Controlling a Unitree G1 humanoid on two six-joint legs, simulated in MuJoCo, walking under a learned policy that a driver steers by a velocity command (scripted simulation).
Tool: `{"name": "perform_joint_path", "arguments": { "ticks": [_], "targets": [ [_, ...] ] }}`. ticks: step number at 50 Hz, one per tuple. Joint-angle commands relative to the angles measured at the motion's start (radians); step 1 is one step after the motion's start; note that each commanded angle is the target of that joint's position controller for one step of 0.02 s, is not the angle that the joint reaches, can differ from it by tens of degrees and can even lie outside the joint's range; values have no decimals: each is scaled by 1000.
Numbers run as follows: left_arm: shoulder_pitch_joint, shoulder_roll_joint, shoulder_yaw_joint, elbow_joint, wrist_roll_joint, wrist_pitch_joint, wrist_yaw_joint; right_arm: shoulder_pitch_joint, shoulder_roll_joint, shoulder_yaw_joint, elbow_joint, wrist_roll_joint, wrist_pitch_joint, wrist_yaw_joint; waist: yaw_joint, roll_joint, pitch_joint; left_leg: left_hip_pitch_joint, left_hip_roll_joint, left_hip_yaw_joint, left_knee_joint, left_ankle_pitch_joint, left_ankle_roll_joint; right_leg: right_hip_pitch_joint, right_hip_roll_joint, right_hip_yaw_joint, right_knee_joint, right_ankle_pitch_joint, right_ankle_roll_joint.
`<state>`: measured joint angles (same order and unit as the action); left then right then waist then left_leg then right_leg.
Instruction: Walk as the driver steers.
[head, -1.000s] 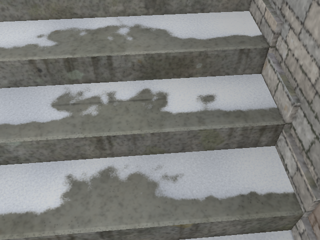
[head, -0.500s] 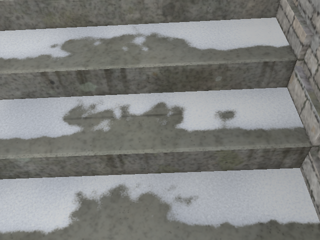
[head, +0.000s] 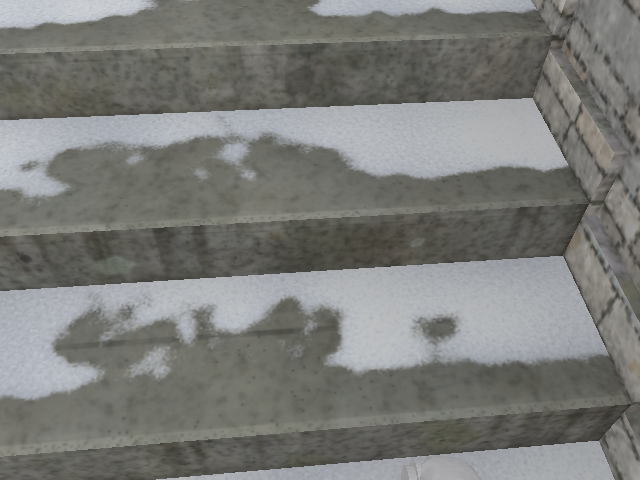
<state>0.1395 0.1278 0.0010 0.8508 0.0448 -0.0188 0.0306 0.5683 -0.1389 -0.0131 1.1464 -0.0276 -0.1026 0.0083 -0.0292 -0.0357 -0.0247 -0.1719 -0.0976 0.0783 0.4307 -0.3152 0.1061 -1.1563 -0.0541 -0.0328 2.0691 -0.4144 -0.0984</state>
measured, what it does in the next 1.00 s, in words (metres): climbs: right foot 0.15 m higher, then left foot 0.15 m higher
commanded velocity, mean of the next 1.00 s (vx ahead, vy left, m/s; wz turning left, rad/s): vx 0.50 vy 0.00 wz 0.00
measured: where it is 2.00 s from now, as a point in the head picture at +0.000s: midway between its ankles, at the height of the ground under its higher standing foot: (342, 20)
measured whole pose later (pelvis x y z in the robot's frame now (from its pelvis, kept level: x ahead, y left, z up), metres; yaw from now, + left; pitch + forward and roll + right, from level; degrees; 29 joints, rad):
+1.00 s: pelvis +0.59 +0.00 +0.29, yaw -2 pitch +2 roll +1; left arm 0.15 0.11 0.03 0.68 0.03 -0.05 0.03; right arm 0.42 -0.18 -0.04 1.09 -0.02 -0.11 0.00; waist 0.02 -0.02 -0.06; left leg -0.31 -0.04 0.14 0.65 -0.38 0.09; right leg -1.03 0.01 0.11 1.84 -0.11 -0.14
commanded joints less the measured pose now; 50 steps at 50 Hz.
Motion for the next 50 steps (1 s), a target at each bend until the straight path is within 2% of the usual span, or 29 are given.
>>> {"name": "perform_joint_path", "arguments": {
  "ticks": [1,3,5,6,8,9,10,11,12,13,15,16,19,21,24,29,32,34,35,36,37,38,39,40,42,44,46,49,50],
  "targets": [
    [-255,-23,-47,-222,-9,-32,14,39,-108,8,-7,-8,-16,-11,19,32,155,85,325,-309,-222,-42,96,-395,-19,9,64,-78,-16],
    [-311,-30,-72,-287,-9,-25,0,44,-92,26,16,18,-9,-26,18,35,157,-48,250,-247,-300,30,67,-221,-23,-76,-181,-35,-1],
    [-311,-5,-78,-317,-8,-4,-17,52,-134,18,4,37,9,-58,-4,31,117,-19,277,-191,-428,511,95,47,-27,-131,-485,-14,0],
    [-231,-16,-88,-291,-41,1,-13,-8,-122,32,-20,51,8,-60,40,60,70,-46,255,-101,-410,899,87,299,-8,-161,-715,23,-19],
    [-19,29,-70,-206,-63,7,6,21,-213,16,-51,50,7,-62,126,226,-180,90,284,-51,-113,1815,77,668,136,-227,-827,24,-45],
    [113,92,-45,-156,-54,2,2,-3,-260,-2,-56,50,8,-64,188,294,-247,230,303,-75,90,1850,64,708,155,-179,-971,6,-57],
    [216,122,-26,-125,-18,-10,-20,-42,-316,-28,-70,61,4,-49,243,287,-335,216,312,-61,318,1777,61,885,155,-93,-1131,17,-79],
    [283,187,4,-68,8,-19,-10,-5,-230,-22,-114,45,-11,-18,229,37,-365,-130,190,-71,683,1223,18,1126,-56,355,-1363,-104,-184],
    [266,280,45,-32,-2,15,8,-48,-203,-34,-140,2,-10,15,205,-268,-417,-337,-38,-119,1222,189,-21,1114,-252,960,-1762,-227,-303],
    [174,254,57,-9,-27,7,-1,-111,-157,-36,-228,-36,-17,26,116,-93,-265,-505,38,-292,1394,198,-4,1025,-265,961,-1834,-447,-218],
    [104,76,20,71,-8,-27,5,-269,-65,-17,-350,-25,-9,11,39,94,90,-688,92,-213,1488,215,23,709,-222,640,-1751,-344,-146],
    [152,4,7,139,-5,-41,5,-264,-15,-4,-366,-13,6,4,2,111,100,-723,96,-230,1546,212,32,687,-173,509,-1698,-155,-115],
    [228,-53,-8,220,-2,-64,-16,-228,89,38,-365,-2,36,2,-44,61,96,-901,85,-276,1597,200,57,739,-97,221,-1675,120,-32],
    [206,-14,-10,200,-16,-83,-26,-280,25,27,-369,7,49,-1,-42,79,115,-889,107,-200,1418,257,25,693,-70,117,-1740,218,-4],
    [389,45,-5,245,-26,-118,-24,-389,71,34,-420,11,77,-18,13,-68,76,-1100,75,-95,1724,111,1,838,-94,140,-1748,369,-49],
    [484,48,-2,248,-34,-94,27,-694,57,58,-613,-16,61,-14,58,-32,120,-1213,192,-11,1456,50,-11,981,-97,188,-1884,230,-76],
    [541,89,21,214,-45,-89,59,-709,78,63,-620,0,80,20,106,-18,41,-923,195,59,1044,-41,17,1140,-152,122,-2033,629,-112],
    [502,109,16,175,-42,-79,56,-621,118,69,-565,32,74,18,39,-57,-61,-544,58,190,861,-169,64,1111,-142,-14,-1883,1448,-101],
    [514,159,27,156,-38,-80,51,-510,66,45,-529,56,78,3,-9,-131,-141,-396,2,206,812,-207,81,1141,-177,-4,-1734,1813,-106],
    [467,201,40,132,-49,-99,39,-366,0,21,-490,38,73,-9,-82,-148,-192,-294,-19,163,663,-162,90,1190,-191,16,-1563,1872,-88],
    [408,213,46,108,-55,-111,18,-234,-59,-3,-442,9,64,-13,-160,-179,-268,-111,18,34,535,-114,122,1116,-160,-4,-1319,1728,-64],
    [403,167,46,37,-69,-126,-16,-93,-170,-44,-378,-4,65,-26,-185,54,-340,153,282,-515,345,-330,274,680,15,-11,-865,1307,-3],
    [316,169,72,15,-24,-141,-54,-148,-231,-72,-354,2,94,-39,-158,233,-368,99,382,-997,-125,-522,293,572,171,73,-480,338,1],
    [339,71,64,-34,-3,-129,-61,-282,-216,-72,-338,9,87,-35,-26,177,-230,-14,417,-963,-166,-599,246,437,97,197,-303,320,-13],
    [236,-6,43,-117,6,-110,-32,-347,-59,-42,-280,0,37,-33,33,-27,30,-284,405,-710,-95,-367,169,338,48,151,-185,330,-44],
    [227,-68,24,-127,-9,-57,-5,-268,21,-16,-155,-12,0,-14,91,-13,56,-291,332,-433,-30,-118,91,233,69,177,-82,307,-62],
    [211,-108,5,-152,-13,-29,6,-217,16,-14,-103,-4,-22,-2,112,60,96,-241,274,-270,-20,49,52,90,88,199,-18,264,-69],
    [125,-43,11,-166,-15,-10,-1,-238,-12,0,-120,9,-35,0,118,26,128,-326,238,-135,-119,149,29,134,65,95,-295,333,-26],
    [103,-71,3,-169,-26,-14,15,-155,-41,-4,-98,8,-50,2,94,89,118,-299,261,-155,-147,209,64,89,78,27,-211,311,-18]
  ]
}}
